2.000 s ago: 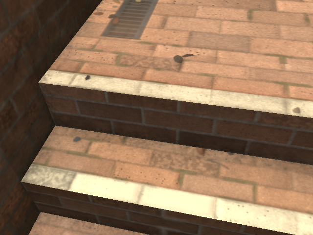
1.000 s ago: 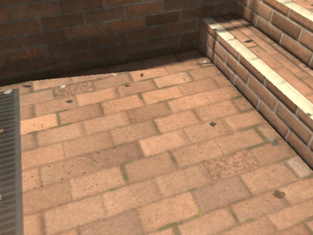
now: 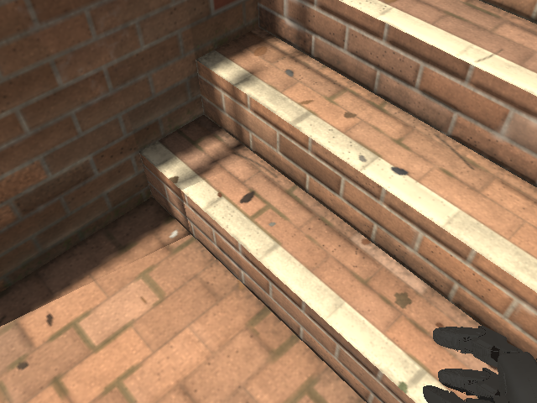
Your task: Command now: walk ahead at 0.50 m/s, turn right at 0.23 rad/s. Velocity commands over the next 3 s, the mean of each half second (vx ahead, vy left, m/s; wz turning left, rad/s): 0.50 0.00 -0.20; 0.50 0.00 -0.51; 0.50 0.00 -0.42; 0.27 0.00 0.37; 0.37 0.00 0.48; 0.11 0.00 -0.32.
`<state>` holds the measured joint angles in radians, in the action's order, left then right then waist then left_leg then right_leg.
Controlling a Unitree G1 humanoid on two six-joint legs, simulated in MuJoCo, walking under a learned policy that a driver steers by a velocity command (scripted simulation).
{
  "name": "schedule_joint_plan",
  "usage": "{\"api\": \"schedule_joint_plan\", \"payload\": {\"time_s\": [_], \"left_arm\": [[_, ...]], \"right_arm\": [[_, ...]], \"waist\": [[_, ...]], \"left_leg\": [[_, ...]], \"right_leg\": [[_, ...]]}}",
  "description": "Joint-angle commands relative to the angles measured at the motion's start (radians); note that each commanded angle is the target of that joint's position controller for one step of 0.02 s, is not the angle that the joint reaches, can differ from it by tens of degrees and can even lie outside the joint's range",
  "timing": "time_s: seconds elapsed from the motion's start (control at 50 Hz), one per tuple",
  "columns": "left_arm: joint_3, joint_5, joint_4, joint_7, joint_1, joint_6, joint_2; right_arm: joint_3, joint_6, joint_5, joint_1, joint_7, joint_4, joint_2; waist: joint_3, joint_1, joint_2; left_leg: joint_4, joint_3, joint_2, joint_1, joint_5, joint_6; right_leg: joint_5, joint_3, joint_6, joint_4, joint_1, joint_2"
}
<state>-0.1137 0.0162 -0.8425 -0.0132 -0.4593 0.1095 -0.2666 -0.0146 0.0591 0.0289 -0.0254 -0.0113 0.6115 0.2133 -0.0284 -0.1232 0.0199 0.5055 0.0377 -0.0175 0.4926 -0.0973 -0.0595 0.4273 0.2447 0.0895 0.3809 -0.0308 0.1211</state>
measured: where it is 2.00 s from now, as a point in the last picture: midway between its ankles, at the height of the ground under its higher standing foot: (426, 245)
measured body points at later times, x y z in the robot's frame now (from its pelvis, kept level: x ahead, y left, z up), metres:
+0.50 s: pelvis +0.25 +0.02 +0.00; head +0.25 +0.01 +0.45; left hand +0.44 +0.23 -0.09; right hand +0.26 -0.24 -0.14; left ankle +0.12 +0.11 -0.69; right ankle +0.31 -0.06 -0.73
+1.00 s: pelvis +0.40 +0.04 +0.00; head +0.41 +0.05 +0.45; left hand +0.61 +0.24 -0.10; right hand +0.46 -0.24 -0.08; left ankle +0.46 +0.12 -0.73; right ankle +0.29 -0.03 -0.57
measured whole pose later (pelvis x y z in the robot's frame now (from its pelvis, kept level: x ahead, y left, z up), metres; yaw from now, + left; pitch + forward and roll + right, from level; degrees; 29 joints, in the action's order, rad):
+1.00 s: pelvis +0.40 +0.04 +0.00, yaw -21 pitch +2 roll +1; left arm -0.10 0.06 -0.65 -0.04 -0.26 0.01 -0.21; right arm -0.03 0.03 0.05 0.21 0.05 0.65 0.18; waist -0.04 -0.01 -0.05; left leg 0.54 0.12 0.00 0.36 -0.23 -0.05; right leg 0.43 0.06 0.03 1.54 0.62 0.11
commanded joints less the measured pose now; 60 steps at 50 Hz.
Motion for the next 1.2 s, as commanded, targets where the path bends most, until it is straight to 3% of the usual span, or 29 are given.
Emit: {"api": "schedule_joint_plan", "payload": {"time_s": [0.02,0.04,0.06,0.1,0.18,0.24,0.28,0.32,0.38,0.44,0.46,0.48,0.5,0.52,0.56,0.64,0.76,0.82,0.86,0.88,0.9,0.92,0.94,0.96,0.98,1.04,1.12,1.16,1.2], "left_arm": [[0.005,0.008,0.1,0.004,-0.004,0.014,-0.036],[0.011,-0.039,0.105,0.003,-0.118,0.005,-0.008],[0.016,-0.008,0.091,-0.008,-0.062,-0.005,-0.047],[0.021,0.004,0.133,-0.002,0.12,-0.011,-0.053],[0.03,0.021,0.161,0.018,0.139,-0.04,-0.026],[0.047,0.033,0.18,0.025,0.193,-0.041,0.003],[0.067,0.026,0.194,0.033,0.269,-0.037,0.029],[0.075,0.022,0.213,0.033,0.344,-0.04,0.038],[0.068,0.025,0.205,0.016,0.321,-0.043,0.022],[0.042,0.039,0.124,-0.01,0.097,-0.026,0.0],[0.028,0.042,0.12,-0.014,0.03,-0.023,-0.033],[0.008,0.048,0.13,-0.025,-0.029,-0.024,-0.127],[-0.007,0.02,0.13,-0.02,-0.04,-0.038,-0.177],[-0.007,0.002,0.143,-0.012,0.016,-0.047,-0.134],[0.014,0.005,0.16,-0.006,0.125,-0.054,-0.064],[0.018,0.007,0.157,-0.013,0.151,-0.042,-0.06],[-0.003,0.017,0.172,-0.014,0.101,-0.059,-0.085],[-0.007,0.023,0.193,-0.013,0.134,-0.065,-0.06],[-0.011,0.01,0.205,-0.015,0.168,-0.062,-0.066],[-0.007,-0.006,0.219,-0.008,0.178,-0.055,-0.041],[0.01,-0.018,0.256,-0.002,0.208,-0.041,0.032],[0.018,-0.028,0.29,-0.013,0.089,-0.048,0.062],[0.011,0.016,0.254,-0.027,0.065,-0.07,0.014],[0.01,0.058,0.252,-0.034,0.137,-0.084,0.02],[0.016,0.066,0.278,-0.035,0.205,-0.089,0.032],[0.048,0.047,0.337,-0.033,0.306,-0.113,0.092],[0.075,0.034,0.41,-0.032,0.451,-0.126,0.129],[0.08,0.043,0.452,-0.037,0.531,-0.144,0.123],[0.093,0.045,0.479,-0.048,0.585,-0.149,0.157]], "right_arm": [[-0.082,0.034,0.019,0.366,0.041,0.006,0.22],[-0.1,0.025,0.028,0.348,0.03,0.033,0.277],[-0.079,0.019,0.009,0.277,0.016,0.009,0.161],[-0.054,0.032,0.0,0.222,0.023,0.02,0.089],[-0.044,0.06,-0.011,0.326,0.027,0.113,0.103],[-0.04,0.068,-0.021,0.36,0.024,0.143,0.107],[-0.041,0.067,-0.024,0.334,0.017,0.139,0.109],[-0.054,0.068,-0.024,0.357,0.016,0.152,0.143],[-0.056,0.067,-0.03,0.404,0.018,0.181,0.148],[-0.056,0.052,-0.037,0.374,0.037,0.176,0.157],[-0.053,0.051,-0.038,0.352,0.042,0.154,0.155],[-0.039,0.045,-0.019,0.338,0.044,0.112,0.085],[-0.044,0.03,-0.018,0.426,0.03,0.088,0.081],[-0.041,0.021,0.017,0.413,0.02,0.092,0.088],[-0.043,0.024,0.03,0.279,0.01,0.041,0.095],[-0.029,-0.018,0.034,0.302,0.007,0.032,0.057],[-0.005,-0.037,0.001,0.126,0.021,-0.047,0.016],[-0.004,-0.032,-0.029,0.176,0.056,-0.052,0.018],[-0.018,-0.007,-0.028,0.274,0.073,-0.033,0.033],[-0.03,0.008,-0.012,0.335,0.077,-0.008,0.061],[-0.043,0.016,0.012,0.405,0.079,0.0,0.114],[-0.077,-0.007,0.034,0.397,0.077,0.002,0.247],[-0.08,-0.021,0.038,0.314,0.071,-0.028,0.192],[-0.06,-0.027,0.021,0.262,0.064,-0.035,0.104],[-0.045,-0.02,0.018,0.208,0.061,-0.025,0.063],[-0.041,0.008,0.036,0.353,0.064,0.083,0.057],[-0.053,0.031,0.021,0.481,0.044,0.185,0.096],[-0.046,0.041,0.005,0.496,0.043,0.218,0.088],[-0.041,0.051,0.015,0.531,0.031,0.252,0.078]], "waist": [[-0.293,0.209,0.018],[-0.362,0.138,0.357],[-0.272,0.121,0.161],[-0.087,0.13,-0.02],[-0.05,0.095,0.015],[-0.023,0.095,0.068],[0.001,0.107,0.095],[0.028,0.14,0.098],[0.003,0.14,0.097],[-0.066,0.035,0.023],[-0.075,0.007,0.007],[-0.069,0.01,-0.17],[-0.119,0.068,-0.247],[-0.067,0.08,-0.123],[0.031,0.121,-0.025],[-0.035,0.174,-0.058],[-0.035,0.102,-0.133],[-0.078,0.117,-0.185],[-0.091,0.191,-0.12],[-0.111,0.207,-0.05],[-0.112,0.227,0.11],[-0.206,0.148,0.352],[-0.231,0.125,0.208],[-0.134,0.13,0.105],[-0.028,0.107,0.05],[0.04,0.119,0.004],[0.037,0.147,0.046],[0.083,0.15,0.051],[0.107,0.158,0.072]], "left_leg": [[0.053,-0.228,-0.231,-0.64,0.039,-0.094],[-0.086,-0.65,-0.402,-0.806,0.096,-0.254],[-0.176,-0.699,-0.373,-0.685,-0.026,-0.236],[-0.213,-0.456,-0.299,-0.471,0.099,-0.206],[-0.234,-0.249,-0.226,-0.418,0.436,-0.186],[-0.271,-0.155,-0.182,-0.4,0.442,-0.158],[-0.294,-0.076,-0.124,-0.316,0.368,-0.117],[-0.306,-0.055,-0.138,-0.312,0.369,-0.099],[-0.238,-0.028,-0.184,-0.331,0.473,-0.11],[0.11,0.051,-0.148,-0.32,0.693,-0.08],[0.286,0.081,-0.116,-0.211,0.507,-0.031],[0.652,0.138,-0.018,-0.014,-0.071,0.014],[0.846,0.008,0.086,0.183,-0.426,0.034],[0.914,-0.073,0.015,0.244,-0.392,0.043],[0.888,-0.083,-0.029,0.272,-0.287,0.065],[0.827,-0.024,-0.031,0.143,-0.226,0.105],[0.376,0.012,-0.011,0.06,-0.17,0.11],[0.223,0.015,0.026,-0.111,-0.137,0.093],[-0.056,0.03,0.045,-0.238,-0.015,0.086],[-0.131,0.033,0.023,-0.364,0.031,0.09],[-0.171,-0.157,-0.184,-0.538,0.237,0.062],[-0.193,-0.474,-0.461,-0.622,0.458,-0.079],[-0.206,-0.538,-0.477,-0.512,0.093,-0.19],[-0.248,-0.463,-0.398,-0.397,-0.263,-0.199],[-0.265,-0.359,-0.345,-0.294,-0.364,-0.167],[-0.234,-0.196,-0.297,-0.273,-0.259,-0.116],[-0.289,-0.157,-0.341,-0.413,-0.386,-0.099],[-0.343,-0.119,-0.357,-0.424,-0.437,-0.097],[-0.362,-0.116,-0.388,-0.486,-0.44,-0.098]], "right_leg": [[-0.607,0.002,0.001,0.614,0.267,-0.125],[0.055,-0.145,-0.057,0.928,0.564,0.033],[-0.028,-0.124,-0.05,0.994,0.649,-0.043],[-0.132,-0.133,-0.064,0.981,0.658,-0.082],[-0.087,-0.174,-0.087,0.858,0.678,-0.102],[-0.171,-0.221,-0.096,0.661,0.685,-0.137],[-0.26,-0.262,-0.092,0.449,0.567,-0.142],[-0.308,-0.29,-0.085,0.308,0.515,-0.136],[-0.312,-0.32,-0.043,0.293,0.393,-0.097],[-0.253,-0.33,0.022,0.18,0.167,-0.02],[-0.279,-0.239,0.049,0.119,0.067,-0.07],[-0.514,0.118,0.128,0.055,0.003,-0.333],[-0.619,0.499,0.317,-0.055,-0.058,-0.483],[-0.376,0.456,0.345,-0.078,0.02,-0.471],[-0.278,0.286,0.267,-0.118,0.197,-0.36],[-0.702,0.075,0.203,-0.074,0.335,-0.251],[-0.601,0.062,0.125,-0.058,0.297,-0.186],[-0.739,0.107,0.118,0.011,0.307,-0.208],[-0.85,0.106,0.084,0.156,0.26,-0.174],[-0.776,0.059,0.057,0.316,0.306,-0.112],[-0.325,-0.044,0.0,0.582,0.537,-0.032],[0.141,-0.18,-0.05,0.878,0.742,0.07],[0.129,-0.201,-0.061,1.193,0.778,-0.027],[0.05,-0.201,-0.064,1.414,0.842,-0.048],[0.002,-0.196,-0.069,1.514,0.91,-0.062],[-0.039,-0.179,-0.046,1.759,1.08,-0.058],[0.003,-0.154,-0.018,1.908,1.308,-0.059],[0.046,-0.155,-0.024,1.937,1.392,-0.078],[0.099,-0.136,-0.007,2.065,1.534,-0.093]]}}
